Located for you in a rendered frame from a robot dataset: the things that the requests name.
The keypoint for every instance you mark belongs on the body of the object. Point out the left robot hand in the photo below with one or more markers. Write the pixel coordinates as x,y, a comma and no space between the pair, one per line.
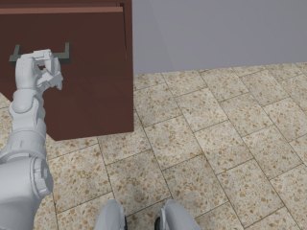
29,76

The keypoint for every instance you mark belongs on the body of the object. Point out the handle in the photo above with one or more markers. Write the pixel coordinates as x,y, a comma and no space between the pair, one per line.
64,58

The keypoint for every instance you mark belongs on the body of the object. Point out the drawer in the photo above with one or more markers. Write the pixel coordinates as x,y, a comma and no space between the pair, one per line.
95,31

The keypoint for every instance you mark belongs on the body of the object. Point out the left robot upper arm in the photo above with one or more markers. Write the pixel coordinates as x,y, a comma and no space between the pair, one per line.
23,185

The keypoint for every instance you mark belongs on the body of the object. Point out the robot thigh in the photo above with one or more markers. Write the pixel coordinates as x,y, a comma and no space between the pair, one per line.
173,216
111,217

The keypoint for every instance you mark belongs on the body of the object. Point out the robot left forearm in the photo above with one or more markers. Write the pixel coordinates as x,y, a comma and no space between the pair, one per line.
27,136

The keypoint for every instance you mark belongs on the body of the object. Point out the right robot thigh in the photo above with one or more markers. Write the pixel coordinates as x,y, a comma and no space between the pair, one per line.
173,216

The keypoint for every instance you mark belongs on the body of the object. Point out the cabinet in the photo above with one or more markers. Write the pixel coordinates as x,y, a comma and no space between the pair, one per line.
94,100

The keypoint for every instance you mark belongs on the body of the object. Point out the left robot thigh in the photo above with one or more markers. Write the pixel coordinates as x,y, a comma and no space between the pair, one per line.
111,217

